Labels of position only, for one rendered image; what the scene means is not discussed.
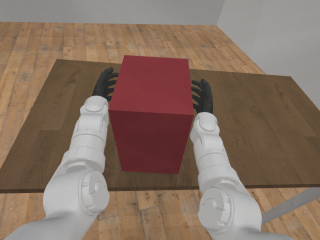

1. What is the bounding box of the right robot forearm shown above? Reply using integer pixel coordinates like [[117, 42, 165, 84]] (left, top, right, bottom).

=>
[[190, 112, 252, 197]]

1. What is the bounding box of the carton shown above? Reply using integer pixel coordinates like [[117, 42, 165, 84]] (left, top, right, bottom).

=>
[[108, 55, 194, 174]]

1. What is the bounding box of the left robot hand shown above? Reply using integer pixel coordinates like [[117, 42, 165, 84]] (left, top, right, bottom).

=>
[[92, 67, 119, 102]]

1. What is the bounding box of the left robot forearm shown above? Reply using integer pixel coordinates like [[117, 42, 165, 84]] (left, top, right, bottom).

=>
[[43, 95, 109, 210]]

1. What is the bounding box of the table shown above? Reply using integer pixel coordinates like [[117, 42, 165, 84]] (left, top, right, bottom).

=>
[[0, 59, 320, 224]]

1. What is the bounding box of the right robot upper arm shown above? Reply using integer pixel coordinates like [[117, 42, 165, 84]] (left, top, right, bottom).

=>
[[198, 185, 295, 240]]

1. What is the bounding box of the right robot hand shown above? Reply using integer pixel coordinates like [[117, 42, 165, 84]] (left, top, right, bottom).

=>
[[191, 78, 213, 114]]

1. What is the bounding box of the left robot upper arm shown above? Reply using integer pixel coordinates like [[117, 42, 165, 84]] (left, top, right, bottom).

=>
[[4, 168, 110, 240]]

